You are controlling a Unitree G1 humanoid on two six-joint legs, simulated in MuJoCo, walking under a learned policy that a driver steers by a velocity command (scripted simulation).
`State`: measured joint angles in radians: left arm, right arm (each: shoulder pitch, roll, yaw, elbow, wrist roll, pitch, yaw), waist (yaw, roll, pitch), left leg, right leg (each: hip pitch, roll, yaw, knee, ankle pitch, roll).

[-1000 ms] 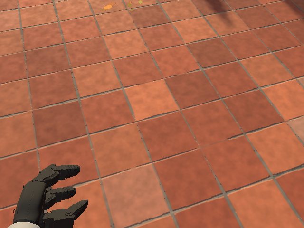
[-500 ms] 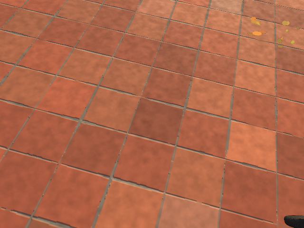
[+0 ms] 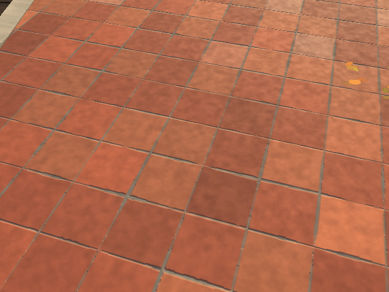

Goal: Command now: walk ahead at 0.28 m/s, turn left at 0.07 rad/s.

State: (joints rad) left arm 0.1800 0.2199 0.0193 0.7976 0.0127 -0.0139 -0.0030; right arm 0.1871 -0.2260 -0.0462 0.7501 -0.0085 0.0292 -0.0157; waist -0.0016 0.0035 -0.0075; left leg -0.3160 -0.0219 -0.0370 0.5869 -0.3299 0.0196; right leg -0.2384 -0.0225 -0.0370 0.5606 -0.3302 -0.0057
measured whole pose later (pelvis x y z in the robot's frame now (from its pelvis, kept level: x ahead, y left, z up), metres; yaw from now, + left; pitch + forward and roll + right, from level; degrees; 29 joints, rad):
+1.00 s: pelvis +0.59 +0.03 +0.01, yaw +0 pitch +0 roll -2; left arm 0.35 0.24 0.04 0.94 -0.01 -0.10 -0.01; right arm 0.08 -0.27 -0.04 0.79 0.01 -0.09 0.00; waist 0.06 0.03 0.08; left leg -0.67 0.09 -0.03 0.87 -0.10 0.03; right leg -0.08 0.09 -0.09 0.29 -0.22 -0.09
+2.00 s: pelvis +0.84 +0.01 +0.00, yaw +0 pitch -1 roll +0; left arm 0.20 0.22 0.01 1.05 0.00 -0.02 0.03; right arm 0.10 -0.23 -0.04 1.04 0.00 0.01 -0.03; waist 0.01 0.00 0.03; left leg -0.28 -0.01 -0.01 0.50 -0.21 0.00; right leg -0.15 0.00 -0.01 0.50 -0.34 -0.01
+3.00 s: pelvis +0.84 +0.01 +0.01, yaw +0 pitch -1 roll +0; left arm 0.32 0.18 0.01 1.09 0.00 -0.02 0.03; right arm 0.17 -0.20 -0.03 1.14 0.00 0.02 -0.05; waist 0.00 0.00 0.03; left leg -0.27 0.00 -0.03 0.48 -0.20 -0.01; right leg -0.13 0.02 -0.02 0.46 -0.32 -0.02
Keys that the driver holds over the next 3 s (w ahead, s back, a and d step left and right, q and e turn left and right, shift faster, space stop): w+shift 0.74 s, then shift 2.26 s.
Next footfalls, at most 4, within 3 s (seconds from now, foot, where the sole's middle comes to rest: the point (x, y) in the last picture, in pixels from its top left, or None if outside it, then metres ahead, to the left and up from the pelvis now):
0.26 left None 0.14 0.16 -0.77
0.72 right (216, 277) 0.59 -0.04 -0.77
1.14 left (170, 198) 0.92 0.13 -0.77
1.48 right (228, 215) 0.84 -0.10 -0.77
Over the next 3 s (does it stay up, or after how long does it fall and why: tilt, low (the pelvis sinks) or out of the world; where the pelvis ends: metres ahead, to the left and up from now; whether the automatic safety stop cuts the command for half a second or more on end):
stays up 0.84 0.01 0.01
